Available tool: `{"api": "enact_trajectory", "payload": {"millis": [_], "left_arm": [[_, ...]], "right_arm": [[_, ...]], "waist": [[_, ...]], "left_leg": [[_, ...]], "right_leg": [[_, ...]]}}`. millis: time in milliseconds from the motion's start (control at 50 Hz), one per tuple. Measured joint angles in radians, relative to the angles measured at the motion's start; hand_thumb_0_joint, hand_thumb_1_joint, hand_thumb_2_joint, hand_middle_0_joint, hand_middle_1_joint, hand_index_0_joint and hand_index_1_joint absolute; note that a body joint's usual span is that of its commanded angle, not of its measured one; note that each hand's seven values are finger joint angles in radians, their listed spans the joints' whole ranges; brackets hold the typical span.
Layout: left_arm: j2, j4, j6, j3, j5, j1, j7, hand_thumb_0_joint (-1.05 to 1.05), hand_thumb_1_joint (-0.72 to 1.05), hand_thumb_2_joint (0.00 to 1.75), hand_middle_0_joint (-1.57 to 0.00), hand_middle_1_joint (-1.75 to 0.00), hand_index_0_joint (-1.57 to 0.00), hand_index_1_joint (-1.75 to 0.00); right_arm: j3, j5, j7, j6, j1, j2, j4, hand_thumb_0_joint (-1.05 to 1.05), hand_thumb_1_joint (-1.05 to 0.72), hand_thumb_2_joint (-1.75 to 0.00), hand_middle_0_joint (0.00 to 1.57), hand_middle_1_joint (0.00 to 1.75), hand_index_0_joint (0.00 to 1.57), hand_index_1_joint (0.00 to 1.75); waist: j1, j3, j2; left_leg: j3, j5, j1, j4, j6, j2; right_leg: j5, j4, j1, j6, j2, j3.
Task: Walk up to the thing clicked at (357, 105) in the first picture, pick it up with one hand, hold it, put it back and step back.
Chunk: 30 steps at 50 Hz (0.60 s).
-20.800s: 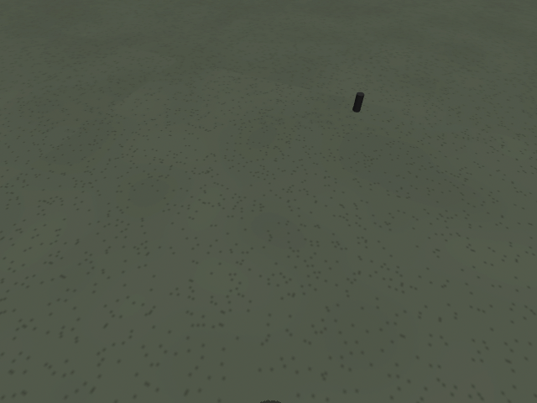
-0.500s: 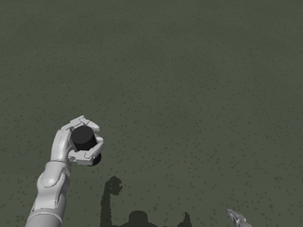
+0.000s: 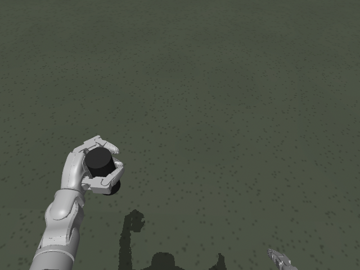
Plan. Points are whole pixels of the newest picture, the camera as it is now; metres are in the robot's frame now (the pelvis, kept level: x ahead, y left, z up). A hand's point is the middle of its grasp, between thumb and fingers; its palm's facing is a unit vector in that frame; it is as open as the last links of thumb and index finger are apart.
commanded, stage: hold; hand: left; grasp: from the side
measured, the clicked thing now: (104, 173) +0.33 +0.17 +0.03
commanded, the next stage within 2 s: crouch in 0.44 s
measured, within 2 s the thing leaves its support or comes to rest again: neither
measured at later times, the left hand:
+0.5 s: hand (107, 171) +0.33 +0.16 +0.04, palm faces -0.03 -1.00 -0.01, open 7.1 cm
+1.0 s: hand (116, 193) +0.33 +0.17 -0.08, palm faces -0.01 -1.00 +0.01, open 7.1 cm
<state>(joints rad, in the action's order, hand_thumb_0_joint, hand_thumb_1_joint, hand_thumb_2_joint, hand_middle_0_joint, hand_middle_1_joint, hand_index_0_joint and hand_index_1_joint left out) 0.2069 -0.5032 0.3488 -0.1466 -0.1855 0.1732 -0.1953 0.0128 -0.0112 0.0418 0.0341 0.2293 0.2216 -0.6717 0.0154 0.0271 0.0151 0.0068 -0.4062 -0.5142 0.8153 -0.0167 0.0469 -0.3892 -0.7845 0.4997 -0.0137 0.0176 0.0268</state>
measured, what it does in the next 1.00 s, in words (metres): lowers itself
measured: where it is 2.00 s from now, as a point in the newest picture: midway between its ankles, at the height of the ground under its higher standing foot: outside the picture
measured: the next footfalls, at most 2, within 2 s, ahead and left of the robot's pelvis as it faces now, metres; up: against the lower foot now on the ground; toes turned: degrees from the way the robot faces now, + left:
none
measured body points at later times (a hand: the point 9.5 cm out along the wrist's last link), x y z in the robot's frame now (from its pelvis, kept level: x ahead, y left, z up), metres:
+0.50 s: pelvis +0.00 +0.00 +0.00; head +0.04 +0.00 +0.45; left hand +0.32 +0.22 +0.05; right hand +0.13 -0.25 -0.11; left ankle +0.00 +0.13 -0.71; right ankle +0.00 -0.13 -0.71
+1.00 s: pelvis -0.03 +0.00 -0.07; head +0.08 +0.01 +0.36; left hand +0.32 +0.22 -0.08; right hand +0.10 -0.27 -0.18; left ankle +0.00 +0.13 -0.71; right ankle +0.00 -0.13 -0.71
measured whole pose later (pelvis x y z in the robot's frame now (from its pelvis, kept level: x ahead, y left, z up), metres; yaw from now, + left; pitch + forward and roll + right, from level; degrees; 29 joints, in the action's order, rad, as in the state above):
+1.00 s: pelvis -0.03 +0.00 -0.07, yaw +0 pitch +19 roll -1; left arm 0.23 -0.83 0.63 -0.23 -0.18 0.32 -0.24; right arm 0.03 0.03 -0.02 0.08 0.21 0.26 -0.66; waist 0.06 0.11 -0.01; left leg -0.02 -0.53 -1.04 1.22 -0.03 0.05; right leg -0.52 -1.20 1.02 -0.01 0.02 0.03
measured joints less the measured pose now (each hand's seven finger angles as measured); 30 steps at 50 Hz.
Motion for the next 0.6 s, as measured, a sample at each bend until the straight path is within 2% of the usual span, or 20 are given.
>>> {"api": "enact_trajectory", "payload": {"millis": [280, 420, 600], "left_arm": [[-0.003, 0.013, -0.001, 0.016, 0.0, -0.012, 0.003, 0.02, -0.03, 1.1, -0.88, -1.1, -0.88, -1.11], [0.002, -0.006, 0.005, 0.001, -0.005, 0.001, -0.001, 0.02, -0.03, 1.1, -0.88, -1.1, -0.88, -1.11], [-0.01, 0.019, 0.006, 0.012, -0.007, -0.029, -0.002, 0.02, -0.03, 1.1, -0.88, -1.1, -0.88, -1.11]], "right_arm": [[0.001, -0.001, -0.003, 0.005, 0.005, 0.003, -0.005, 0.01, -0.9, -0.9, 0.2, 0.3, 0.2, 0.3], [0.001, 0.0, -0.008, 0.006, 0.001, 0.0, -0.002, 0.01, -0.9, -0.9, 0.2, 0.3, 0.2, 0.3], [0.003, -0.002, -0.01, 0.004, 0.007, 0.006, -0.004, 0.01, -0.9, -0.9, 0.2, 0.3, 0.2, 0.3]], "waist": [[-0.003, 0.002, 0.004], [0.0, 0.001, 0.003], [-0.003, 0.006, 0.005]], "left_leg": [[-0.002, -0.002, 0.0, 0.002, 0.001, -0.002], [-0.001, -0.003, -0.006, 0.006, 0.0, 0.0], [-0.003, -0.003, -0.004, 0.006, -0.001, 0.0]], "right_leg": [[-0.002, 0.001, -0.002, -0.002, 0.002, 0.002], [-0.002, -0.005, 0.005, 0.0, 0.0, 0.0], [-0.004, -0.006, 0.004, 0.0, 0.0, 0.002]]}}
